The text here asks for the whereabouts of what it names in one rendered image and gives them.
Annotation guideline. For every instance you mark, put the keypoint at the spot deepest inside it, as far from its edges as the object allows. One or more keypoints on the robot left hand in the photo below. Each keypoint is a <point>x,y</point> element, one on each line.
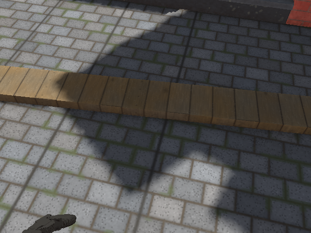
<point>49,223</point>

